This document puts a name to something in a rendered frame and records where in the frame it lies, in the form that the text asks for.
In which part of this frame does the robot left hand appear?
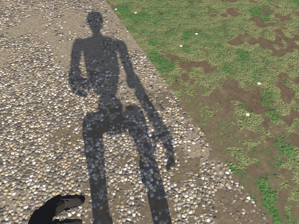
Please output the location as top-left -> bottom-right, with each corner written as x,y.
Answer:
28,194 -> 85,224

